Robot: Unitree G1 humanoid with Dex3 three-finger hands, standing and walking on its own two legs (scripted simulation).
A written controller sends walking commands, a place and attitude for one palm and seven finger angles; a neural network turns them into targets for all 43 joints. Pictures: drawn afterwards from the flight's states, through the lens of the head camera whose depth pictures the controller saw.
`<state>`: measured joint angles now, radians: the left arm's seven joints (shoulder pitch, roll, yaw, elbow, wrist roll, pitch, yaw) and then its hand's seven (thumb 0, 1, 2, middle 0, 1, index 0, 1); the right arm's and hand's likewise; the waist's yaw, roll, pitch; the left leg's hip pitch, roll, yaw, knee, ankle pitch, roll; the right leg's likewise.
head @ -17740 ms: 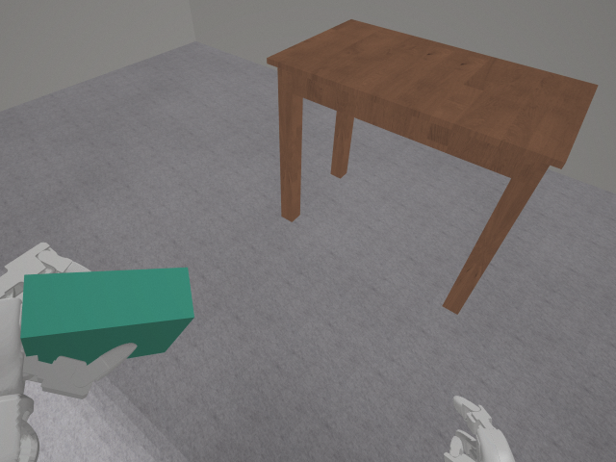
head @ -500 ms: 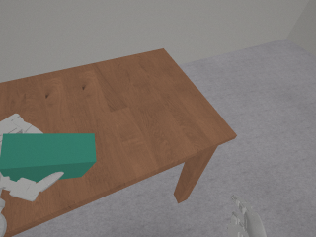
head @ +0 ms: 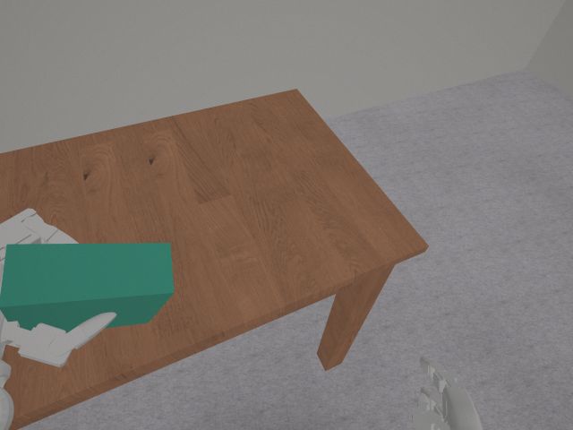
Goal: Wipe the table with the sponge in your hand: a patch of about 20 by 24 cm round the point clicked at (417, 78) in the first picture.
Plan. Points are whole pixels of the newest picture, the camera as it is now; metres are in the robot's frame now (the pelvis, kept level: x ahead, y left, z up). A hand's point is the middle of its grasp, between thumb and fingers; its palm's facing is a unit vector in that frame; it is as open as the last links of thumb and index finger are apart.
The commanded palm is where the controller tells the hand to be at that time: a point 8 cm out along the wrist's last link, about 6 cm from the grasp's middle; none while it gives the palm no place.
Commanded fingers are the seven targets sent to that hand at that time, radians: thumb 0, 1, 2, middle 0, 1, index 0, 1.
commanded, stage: come to a stop and stand still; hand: left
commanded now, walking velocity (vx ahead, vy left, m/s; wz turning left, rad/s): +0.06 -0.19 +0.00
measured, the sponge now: (116, 290) +0.23 +0.20 +0.13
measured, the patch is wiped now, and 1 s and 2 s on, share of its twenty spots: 0.00 0.00 0.00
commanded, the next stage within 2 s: look again from close up in 1.04 s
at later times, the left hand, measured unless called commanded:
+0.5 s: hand (46, 301) +0.21 +0.26 +0.15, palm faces +0.26 -0.86 -0.44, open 9.4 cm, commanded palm +0.16 +0.30 +0.18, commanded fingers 0.00 0.10 1.30 -1.20 -1.60 -1.20 -1.60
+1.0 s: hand out of the picture +0.22 +0.33 +0.17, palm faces +0.37 -0.85 -0.38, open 9.4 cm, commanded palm +0.16 +0.35 +0.18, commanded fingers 0.00 0.10 1.30 -1.20 -1.60 -1.20 -1.60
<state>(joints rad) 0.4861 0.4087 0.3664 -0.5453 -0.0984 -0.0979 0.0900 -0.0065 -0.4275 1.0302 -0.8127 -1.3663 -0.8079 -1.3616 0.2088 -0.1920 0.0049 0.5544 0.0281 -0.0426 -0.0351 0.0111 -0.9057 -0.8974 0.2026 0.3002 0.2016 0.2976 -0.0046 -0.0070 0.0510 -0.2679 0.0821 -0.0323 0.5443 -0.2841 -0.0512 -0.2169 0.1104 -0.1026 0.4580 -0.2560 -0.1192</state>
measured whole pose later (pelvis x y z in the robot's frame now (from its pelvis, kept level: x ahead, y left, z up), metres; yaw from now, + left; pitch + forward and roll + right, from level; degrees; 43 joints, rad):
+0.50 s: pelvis -0.01 +0.03 +0.00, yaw -2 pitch -1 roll +0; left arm 0.50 0.40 0.36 -0.52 -0.04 -0.20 0.08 -0.01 -0.43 1.03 -0.81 -1.37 -0.81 -1.36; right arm 0.22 -0.19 -0.01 0.59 0.02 -0.12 -0.02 0.01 -0.91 -0.90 0.20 0.30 0.20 0.30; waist 0.01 -0.04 0.10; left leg -0.35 -0.01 0.01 0.80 -0.39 0.01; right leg -0.29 0.05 -0.05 0.56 -0.26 -0.07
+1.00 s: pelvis -0.01 +0.08 +0.01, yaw -2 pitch -1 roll -1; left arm 0.40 0.38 0.37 -0.46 -0.02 -0.23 0.10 -0.01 -0.43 1.03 -0.81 -1.37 -0.80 -1.37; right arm 0.20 -0.18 0.03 0.57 0.00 -0.15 -0.02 0.01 -0.90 -0.90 0.20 0.30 0.20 0.30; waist 0.04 -0.04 0.07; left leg -0.20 -0.07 0.02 0.44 -0.23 0.09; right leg -0.21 0.00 -0.04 0.40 -0.17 0.01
